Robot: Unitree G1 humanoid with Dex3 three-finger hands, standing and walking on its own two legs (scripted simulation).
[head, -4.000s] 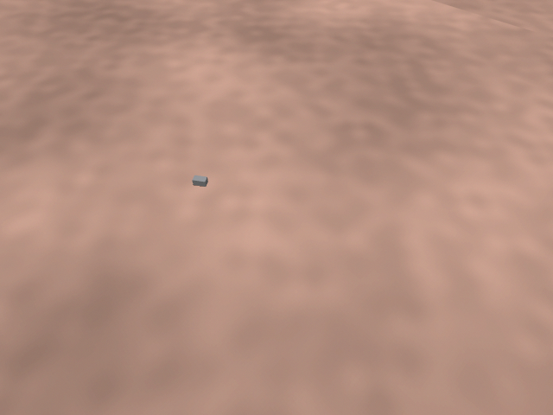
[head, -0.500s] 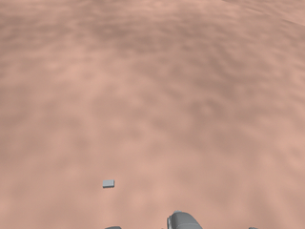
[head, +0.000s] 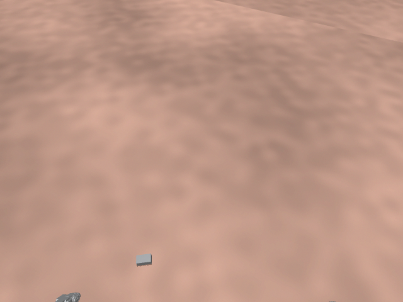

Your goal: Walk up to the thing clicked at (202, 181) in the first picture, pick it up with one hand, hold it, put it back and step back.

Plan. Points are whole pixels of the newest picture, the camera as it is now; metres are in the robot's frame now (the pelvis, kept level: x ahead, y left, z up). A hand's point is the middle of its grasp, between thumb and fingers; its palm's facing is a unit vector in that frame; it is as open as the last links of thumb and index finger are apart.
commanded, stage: walk up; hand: left
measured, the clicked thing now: (144, 259) +0.43 +0.24 -0.75
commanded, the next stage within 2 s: stand in 0.76 s
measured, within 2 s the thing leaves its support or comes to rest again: neither
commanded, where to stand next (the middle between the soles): +0.07 -0.01 m, yaw +2 degrees
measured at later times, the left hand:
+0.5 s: hand out of the picture +0.09 +0.25 -0.15, palm faces -0.01 -0.94 -0.33, open 7.4 cm
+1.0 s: hand out of the picture +0.11 +0.24 -0.14, palm faces -0.03 -0.94 -0.33, open 7.4 cm
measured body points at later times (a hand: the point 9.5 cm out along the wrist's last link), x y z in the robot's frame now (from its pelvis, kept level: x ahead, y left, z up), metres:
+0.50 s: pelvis +0.01 +0.00 +0.01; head +0.02 -0.01 +0.46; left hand +0.09 +0.30 -0.12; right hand +0.09 -0.30 -0.12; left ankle +0.02 +0.12 -0.74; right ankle +0.04 -0.11 -0.74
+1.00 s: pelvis +0.02 +0.00 +0.01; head +0.03 -0.01 +0.46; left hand +0.11 +0.29 -0.12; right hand +0.10 -0.30 -0.12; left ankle +0.02 +0.12 -0.74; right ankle +0.04 -0.11 -0.74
